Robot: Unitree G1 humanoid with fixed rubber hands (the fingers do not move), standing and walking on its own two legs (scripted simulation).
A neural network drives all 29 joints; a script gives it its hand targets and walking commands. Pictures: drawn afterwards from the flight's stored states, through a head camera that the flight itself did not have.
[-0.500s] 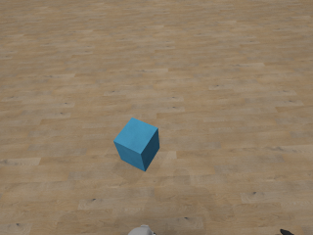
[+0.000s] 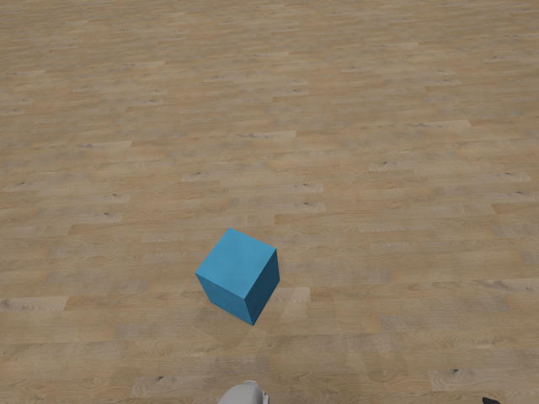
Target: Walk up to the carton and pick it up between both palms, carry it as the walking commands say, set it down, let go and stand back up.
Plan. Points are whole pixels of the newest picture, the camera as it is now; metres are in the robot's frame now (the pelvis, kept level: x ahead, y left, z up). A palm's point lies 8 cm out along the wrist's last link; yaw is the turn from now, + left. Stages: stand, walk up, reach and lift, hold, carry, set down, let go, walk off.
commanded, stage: walk up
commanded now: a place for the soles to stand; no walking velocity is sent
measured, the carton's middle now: (241, 277) +0.63 +0.22 -0.63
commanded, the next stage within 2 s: none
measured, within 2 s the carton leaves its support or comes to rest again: neither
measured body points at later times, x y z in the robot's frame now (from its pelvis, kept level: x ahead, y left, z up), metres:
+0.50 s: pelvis +0.10 +0.04 -0.01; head +0.14 +0.03 +0.44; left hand +0.12 +0.38 -0.10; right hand +0.21 -0.27 -0.13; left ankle +0.15 +0.16 -0.72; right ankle +0.07 -0.11 -0.71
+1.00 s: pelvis +0.10 +0.05 -0.01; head +0.12 +0.02 +0.44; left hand +0.15 +0.40 -0.09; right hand +0.21 -0.26 -0.14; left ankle +0.12 +0.17 -0.72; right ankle +0.14 -0.08 -0.72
